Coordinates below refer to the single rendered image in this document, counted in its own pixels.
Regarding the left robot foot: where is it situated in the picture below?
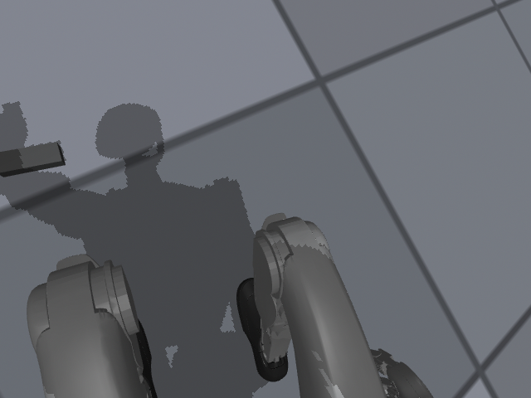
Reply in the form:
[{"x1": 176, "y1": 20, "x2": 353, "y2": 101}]
[{"x1": 136, "y1": 321, "x2": 158, "y2": 398}]

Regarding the small box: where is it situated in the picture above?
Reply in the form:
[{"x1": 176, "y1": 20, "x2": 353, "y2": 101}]
[{"x1": 0, "y1": 142, "x2": 66, "y2": 177}]

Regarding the right robot foot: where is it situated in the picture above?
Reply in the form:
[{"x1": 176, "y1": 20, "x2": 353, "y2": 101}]
[{"x1": 236, "y1": 278, "x2": 288, "y2": 382}]

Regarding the right robot hand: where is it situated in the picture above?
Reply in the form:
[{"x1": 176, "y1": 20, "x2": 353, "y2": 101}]
[{"x1": 370, "y1": 348, "x2": 434, "y2": 398}]

